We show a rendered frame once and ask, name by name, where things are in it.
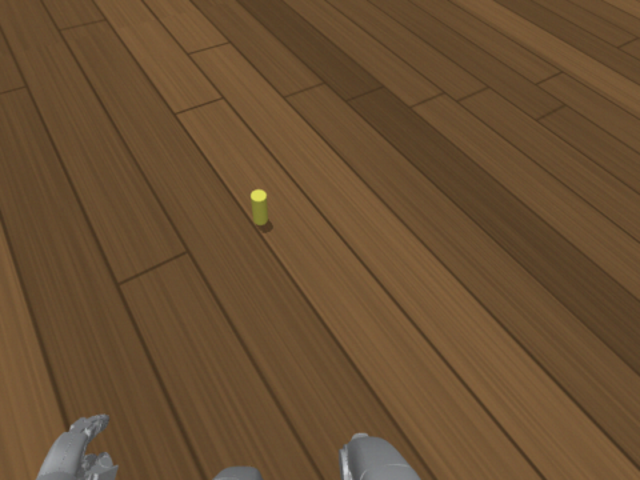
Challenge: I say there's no left robot hand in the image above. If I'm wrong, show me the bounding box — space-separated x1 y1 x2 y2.
37 414 119 480

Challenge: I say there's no can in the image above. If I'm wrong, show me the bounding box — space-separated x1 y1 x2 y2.
251 189 268 225

